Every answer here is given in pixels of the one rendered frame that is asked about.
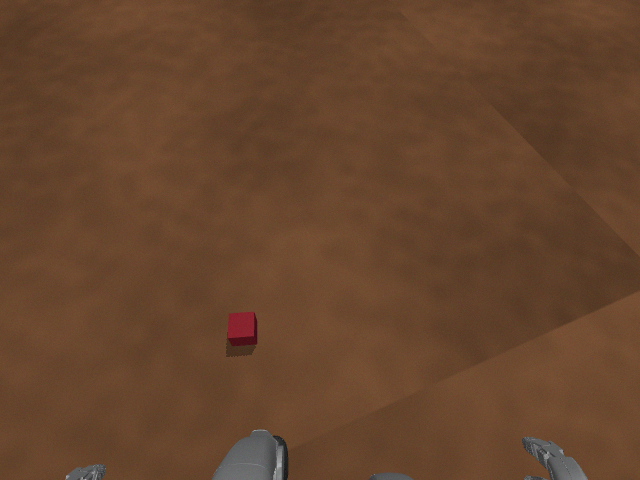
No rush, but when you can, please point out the cube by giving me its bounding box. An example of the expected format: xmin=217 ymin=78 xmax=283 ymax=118
xmin=228 ymin=312 xmax=257 ymax=346

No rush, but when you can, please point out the left robot hand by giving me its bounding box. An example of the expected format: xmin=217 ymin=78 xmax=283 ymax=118
xmin=65 ymin=464 xmax=106 ymax=480

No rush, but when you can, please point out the right robot hand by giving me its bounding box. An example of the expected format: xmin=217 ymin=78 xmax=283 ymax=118
xmin=522 ymin=437 xmax=588 ymax=480

